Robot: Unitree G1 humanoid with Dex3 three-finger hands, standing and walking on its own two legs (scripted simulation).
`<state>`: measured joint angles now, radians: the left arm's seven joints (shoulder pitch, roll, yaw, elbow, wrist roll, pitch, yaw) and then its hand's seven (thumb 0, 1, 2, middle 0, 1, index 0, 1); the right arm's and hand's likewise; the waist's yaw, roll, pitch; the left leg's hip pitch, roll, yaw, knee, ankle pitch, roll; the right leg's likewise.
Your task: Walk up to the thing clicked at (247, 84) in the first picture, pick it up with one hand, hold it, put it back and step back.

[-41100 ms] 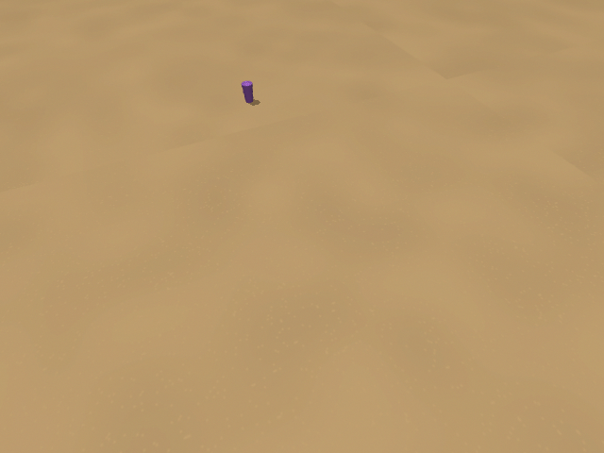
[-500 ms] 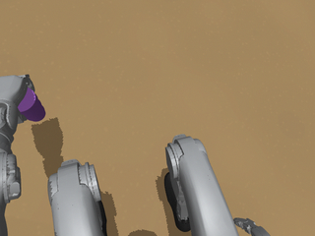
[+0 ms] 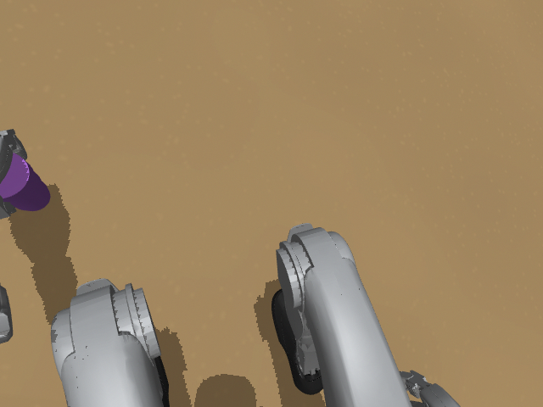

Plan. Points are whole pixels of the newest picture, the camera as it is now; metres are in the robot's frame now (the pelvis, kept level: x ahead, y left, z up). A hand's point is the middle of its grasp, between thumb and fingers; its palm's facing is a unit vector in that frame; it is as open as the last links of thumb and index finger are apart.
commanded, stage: rest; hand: left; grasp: from above
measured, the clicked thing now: (18, 187) +0.48 +0.29 -0.24
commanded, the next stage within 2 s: open in 0.46 s
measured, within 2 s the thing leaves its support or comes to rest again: rests again in 0.10 s
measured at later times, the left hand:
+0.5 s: hand out of the picture +0.47 +0.30 -0.20, palm faces -0.44 -0.10 -0.89, open 9.4 cm
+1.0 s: hand (4, 190) +0.47 +0.30 -0.21, palm faces -0.43 -0.10 -0.90, open 11.2 cm
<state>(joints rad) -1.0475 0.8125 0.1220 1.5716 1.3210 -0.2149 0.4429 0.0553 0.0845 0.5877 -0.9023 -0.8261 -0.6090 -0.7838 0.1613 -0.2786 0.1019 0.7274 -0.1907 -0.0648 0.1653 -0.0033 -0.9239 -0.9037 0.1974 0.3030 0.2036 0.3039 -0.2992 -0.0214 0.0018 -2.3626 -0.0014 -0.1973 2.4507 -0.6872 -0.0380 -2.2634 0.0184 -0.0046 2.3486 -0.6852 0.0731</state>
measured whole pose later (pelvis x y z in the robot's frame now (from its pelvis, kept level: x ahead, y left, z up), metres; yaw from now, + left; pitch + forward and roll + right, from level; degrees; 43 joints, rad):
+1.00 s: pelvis +0.00 +0.00 -0.02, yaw -3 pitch +30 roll -12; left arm -1.07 0.91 0.13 1.68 1.34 -0.23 0.53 0.01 -0.14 0.81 -0.43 -0.88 -0.41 -0.86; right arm 0.15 -0.31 0.18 0.71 -0.26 -0.12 0.21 0.00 -0.91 -0.90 0.20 0.30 0.20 0.30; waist -0.35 -0.06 0.06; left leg -2.37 0.00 -0.25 2.52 -0.70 -0.04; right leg -2.26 0.04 -0.05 2.38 -0.67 0.06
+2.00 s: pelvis -0.01 +0.00 +0.06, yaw +3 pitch +34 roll -8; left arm -1.00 0.75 0.00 1.24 1.15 -0.15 0.07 0.00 -0.53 1.00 -0.13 -0.98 -0.12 -0.99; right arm 0.15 -0.30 0.05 0.64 -0.09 0.04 0.14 0.00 -0.93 -0.91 0.20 0.30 0.20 0.30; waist -0.20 0.04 -0.10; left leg -2.18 0.01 -0.15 2.24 -0.65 -0.02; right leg -2.10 -0.01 0.00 2.16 -0.65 0.06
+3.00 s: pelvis +0.00 +0.00 +0.15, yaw +5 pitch +33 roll -7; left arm -0.42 0.55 0.06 0.57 0.66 0.02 -0.02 0.00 0.63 0.83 -0.20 -0.32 -0.21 -0.32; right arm 0.13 -0.28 -0.03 0.59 -0.01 0.08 0.07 0.00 -0.91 -0.90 0.20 0.30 0.20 0.30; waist -0.08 0.04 -0.19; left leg -1.90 0.02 -0.11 1.96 -0.65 -0.02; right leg -1.82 -0.03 0.00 1.88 -0.64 0.07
